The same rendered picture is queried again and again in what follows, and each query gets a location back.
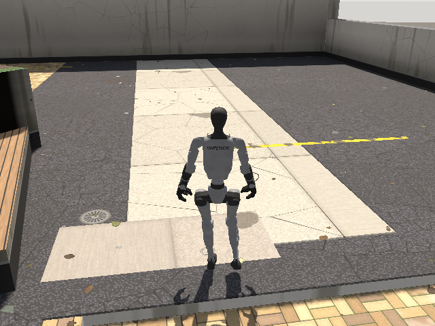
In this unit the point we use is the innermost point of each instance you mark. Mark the robot left hand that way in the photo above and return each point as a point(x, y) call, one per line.
point(185, 191)

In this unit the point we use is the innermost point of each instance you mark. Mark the robot right forearm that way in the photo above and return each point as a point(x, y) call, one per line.
point(250, 178)

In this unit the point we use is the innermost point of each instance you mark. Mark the robot torso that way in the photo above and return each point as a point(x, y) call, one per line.
point(217, 162)

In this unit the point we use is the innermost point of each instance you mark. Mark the robot left forearm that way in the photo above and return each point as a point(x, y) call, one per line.
point(184, 178)

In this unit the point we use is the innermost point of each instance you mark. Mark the robot right hand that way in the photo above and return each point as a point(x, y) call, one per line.
point(247, 189)

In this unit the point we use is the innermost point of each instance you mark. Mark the right robot upper arm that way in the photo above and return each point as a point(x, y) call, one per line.
point(239, 143)

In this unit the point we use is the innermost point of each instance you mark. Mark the robot right thigh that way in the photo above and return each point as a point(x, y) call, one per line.
point(232, 202)

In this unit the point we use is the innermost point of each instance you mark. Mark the left robot upper arm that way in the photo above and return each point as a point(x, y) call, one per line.
point(193, 153)

